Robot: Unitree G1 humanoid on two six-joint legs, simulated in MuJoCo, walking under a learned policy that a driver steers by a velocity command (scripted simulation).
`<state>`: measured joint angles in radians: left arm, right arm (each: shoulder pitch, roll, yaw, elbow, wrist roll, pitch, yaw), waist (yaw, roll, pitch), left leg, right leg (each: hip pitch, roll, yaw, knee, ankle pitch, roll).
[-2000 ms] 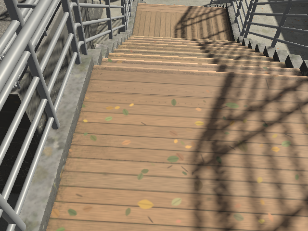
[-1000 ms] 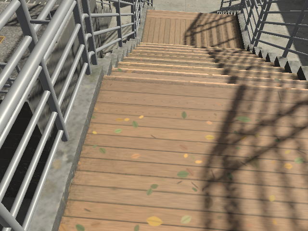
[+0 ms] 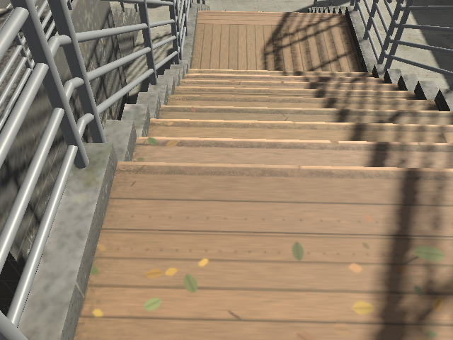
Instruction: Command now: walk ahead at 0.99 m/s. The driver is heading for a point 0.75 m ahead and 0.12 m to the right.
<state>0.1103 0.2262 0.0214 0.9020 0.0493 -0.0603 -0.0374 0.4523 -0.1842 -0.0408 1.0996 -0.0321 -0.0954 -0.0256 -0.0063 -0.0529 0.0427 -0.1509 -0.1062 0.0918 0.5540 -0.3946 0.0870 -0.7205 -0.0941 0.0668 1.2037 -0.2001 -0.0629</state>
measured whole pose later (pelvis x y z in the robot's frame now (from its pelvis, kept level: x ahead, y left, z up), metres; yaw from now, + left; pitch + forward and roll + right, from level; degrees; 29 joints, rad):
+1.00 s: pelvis +0.80 -0.03 +0.02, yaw -4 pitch +1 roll +2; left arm 0.02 0.29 0.01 0.86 0.03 -0.12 -0.07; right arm 0.31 -0.30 -0.06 0.87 -0.03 -0.10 0.11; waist -0.05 -0.04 0.04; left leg -0.21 -0.05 0.10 0.43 -0.23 0.06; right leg -0.51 -0.08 0.03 0.56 0.11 0.08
